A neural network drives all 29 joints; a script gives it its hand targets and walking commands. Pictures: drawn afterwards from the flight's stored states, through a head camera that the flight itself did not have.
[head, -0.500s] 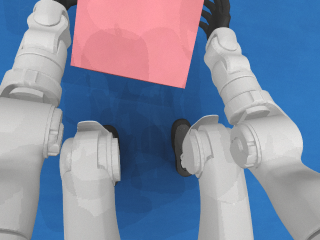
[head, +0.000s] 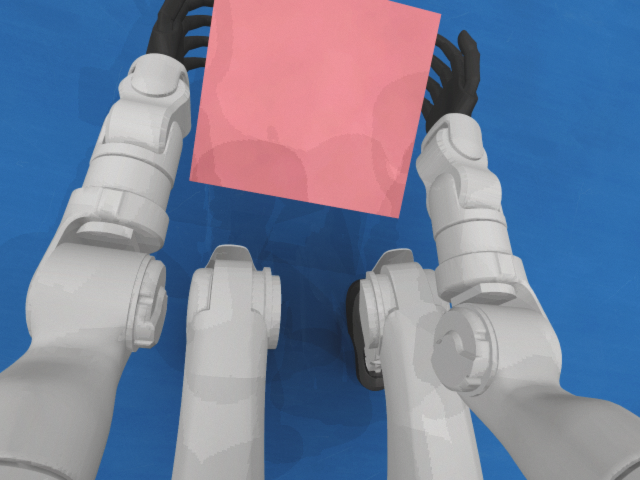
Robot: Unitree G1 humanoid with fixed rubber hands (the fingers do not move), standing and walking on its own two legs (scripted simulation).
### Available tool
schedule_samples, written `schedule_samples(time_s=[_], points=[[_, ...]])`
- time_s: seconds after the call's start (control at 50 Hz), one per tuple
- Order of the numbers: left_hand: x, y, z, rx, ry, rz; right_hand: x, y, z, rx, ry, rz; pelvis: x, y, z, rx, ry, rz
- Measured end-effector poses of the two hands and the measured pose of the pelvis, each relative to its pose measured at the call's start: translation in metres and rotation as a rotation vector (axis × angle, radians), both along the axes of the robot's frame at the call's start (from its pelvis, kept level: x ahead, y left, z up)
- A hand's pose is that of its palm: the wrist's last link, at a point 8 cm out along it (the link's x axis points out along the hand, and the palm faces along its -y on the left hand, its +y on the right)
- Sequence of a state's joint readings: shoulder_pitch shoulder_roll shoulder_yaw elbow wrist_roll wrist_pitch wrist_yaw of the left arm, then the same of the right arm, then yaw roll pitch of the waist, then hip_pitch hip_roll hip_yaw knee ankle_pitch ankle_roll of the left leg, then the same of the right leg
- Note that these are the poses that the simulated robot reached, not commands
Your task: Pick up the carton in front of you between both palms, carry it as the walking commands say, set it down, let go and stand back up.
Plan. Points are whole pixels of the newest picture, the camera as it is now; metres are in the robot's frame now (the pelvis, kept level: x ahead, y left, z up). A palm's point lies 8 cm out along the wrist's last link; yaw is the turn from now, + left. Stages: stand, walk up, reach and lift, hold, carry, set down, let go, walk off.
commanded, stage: reach and lift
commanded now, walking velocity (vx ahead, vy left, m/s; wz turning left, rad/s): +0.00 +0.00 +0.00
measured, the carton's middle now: (306, 119) +0.49 +0.03 -0.19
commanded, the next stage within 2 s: none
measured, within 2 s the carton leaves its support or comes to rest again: neither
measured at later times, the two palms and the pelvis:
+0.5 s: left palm (92, 1) +0.48 +0.19 +0.06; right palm (568, 64) +0.47 -0.11 +0.08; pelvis +0.02 -0.01 +0.13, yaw +3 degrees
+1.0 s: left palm out of the picture +0.43 +0.18 +0.23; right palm out of the picture +0.44 -0.12 +0.24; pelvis +0.07 +0.00 +0.27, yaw +5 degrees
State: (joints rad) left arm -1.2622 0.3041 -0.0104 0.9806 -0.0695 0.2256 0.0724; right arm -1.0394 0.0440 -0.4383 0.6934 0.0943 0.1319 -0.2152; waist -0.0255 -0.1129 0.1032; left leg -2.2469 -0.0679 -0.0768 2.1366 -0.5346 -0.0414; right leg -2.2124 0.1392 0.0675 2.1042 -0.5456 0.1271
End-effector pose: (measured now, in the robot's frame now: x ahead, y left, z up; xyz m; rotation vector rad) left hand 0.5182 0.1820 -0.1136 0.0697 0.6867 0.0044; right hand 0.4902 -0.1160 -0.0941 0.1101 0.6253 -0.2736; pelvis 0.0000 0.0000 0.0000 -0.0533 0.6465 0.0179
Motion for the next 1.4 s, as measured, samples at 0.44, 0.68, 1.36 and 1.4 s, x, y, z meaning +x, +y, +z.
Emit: schedule_samples(time_s=[0.44, 0.68, 1.36, 1.4], points=[[-0.035, 0.004, 0.162, 0.001, 0.008, 0.094, -0.014, 0.004, 0.153, -0.014, 0.009, 0.077, 0.017, -0.007, 0.118, 0.013, 0.083, 0.044], [-0.058, 0.003, 0.232, -0.033, 0.008, 0.138, -0.027, 0.002, 0.229, -0.007, 0.005, 0.096, 0.04, -0.007, 0.178, 0.019, -0.001, 0.058], [-0.118, -0.011, 0.45, -0.019, 0.007, 0.227, -0.061, -0.01, 0.445, -0.032, 0.008, 0.198, 0.109, -0.006, 0.361, 0.072, -0.431, 0.067], [-0.12, -0.012, 0.463, -0.016, 0.003, 0.23, -0.061, -0.011, 0.457, -0.036, 0.004, 0.207, 0.111, -0.007, 0.367, 0.075, -0.463, 0.067]])
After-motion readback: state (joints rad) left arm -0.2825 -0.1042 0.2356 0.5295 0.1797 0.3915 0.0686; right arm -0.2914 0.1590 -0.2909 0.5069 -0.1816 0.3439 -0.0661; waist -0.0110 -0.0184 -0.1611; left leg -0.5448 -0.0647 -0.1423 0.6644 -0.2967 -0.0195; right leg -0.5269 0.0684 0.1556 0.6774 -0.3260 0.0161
